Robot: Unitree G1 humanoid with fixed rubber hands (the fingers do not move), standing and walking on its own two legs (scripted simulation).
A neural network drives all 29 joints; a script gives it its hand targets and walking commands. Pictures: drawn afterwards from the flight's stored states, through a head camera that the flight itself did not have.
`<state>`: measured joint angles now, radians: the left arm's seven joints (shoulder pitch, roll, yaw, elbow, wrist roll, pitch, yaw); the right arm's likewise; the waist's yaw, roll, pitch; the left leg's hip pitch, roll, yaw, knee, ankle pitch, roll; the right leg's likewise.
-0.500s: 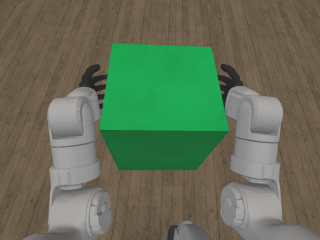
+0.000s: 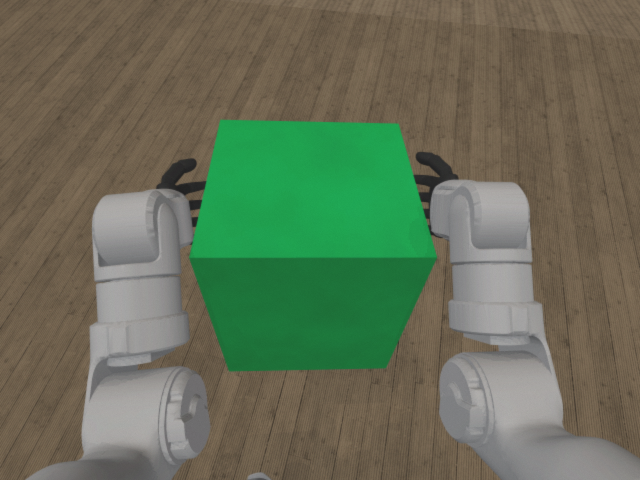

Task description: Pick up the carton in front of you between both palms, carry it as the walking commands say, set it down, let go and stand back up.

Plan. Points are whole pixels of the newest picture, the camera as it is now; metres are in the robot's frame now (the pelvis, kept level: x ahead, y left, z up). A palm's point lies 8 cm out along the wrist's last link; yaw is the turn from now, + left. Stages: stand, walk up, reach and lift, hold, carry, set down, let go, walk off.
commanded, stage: carry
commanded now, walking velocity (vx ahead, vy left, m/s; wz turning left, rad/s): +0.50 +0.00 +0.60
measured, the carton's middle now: (309, 253) +0.37 -0.03 +0.08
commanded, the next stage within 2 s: none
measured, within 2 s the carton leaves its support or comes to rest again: neither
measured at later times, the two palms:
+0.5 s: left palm (95, 61) +0.63 +0.23 +0.22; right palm (301, 14) +0.72 -0.05 +0.23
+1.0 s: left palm out of the picture +1.02 +0.13 +0.24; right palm out of the picture +0.96 -0.17 +0.25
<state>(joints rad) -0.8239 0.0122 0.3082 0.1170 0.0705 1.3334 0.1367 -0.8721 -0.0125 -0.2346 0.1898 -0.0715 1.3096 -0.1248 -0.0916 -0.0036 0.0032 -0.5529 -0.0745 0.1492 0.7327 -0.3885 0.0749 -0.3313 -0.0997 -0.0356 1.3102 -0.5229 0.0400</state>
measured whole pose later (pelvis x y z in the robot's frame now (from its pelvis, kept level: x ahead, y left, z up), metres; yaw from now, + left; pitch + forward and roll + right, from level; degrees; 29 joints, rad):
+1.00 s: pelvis +0.62 +0.04 +0.08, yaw -8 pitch +4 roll -4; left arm -0.89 -0.01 0.27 0.15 0.11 1.35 0.15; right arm -0.81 -0.01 -0.31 0.13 -0.04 1.30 -0.12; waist -0.06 -0.01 -0.02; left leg 0.05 0.06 0.27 0.42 -0.61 -0.04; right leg -0.82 0.02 -0.24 1.00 -0.39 -0.13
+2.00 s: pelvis +1.23 -0.07 +0.22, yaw -2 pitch +5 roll +1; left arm -0.79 0.01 0.23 0.16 0.04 1.33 0.15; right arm -0.89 -0.04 -0.29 0.23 -0.07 1.34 -0.14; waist 0.12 0.00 -0.08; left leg -0.68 -0.02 0.03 1.12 -0.46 0.04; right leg -0.26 -0.05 -0.13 0.48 -0.46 -0.06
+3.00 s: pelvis +1.89 -0.03 +0.29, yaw +0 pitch +3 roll +1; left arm -0.86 0.04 0.26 0.21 0.04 1.32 0.13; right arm -0.88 0.00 -0.29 0.21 -0.10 1.32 -0.11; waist 0.00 -0.03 -0.09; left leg -0.58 0.01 0.17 0.71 -0.32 0.03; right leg -0.23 -0.08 -0.08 0.82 -0.57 -0.03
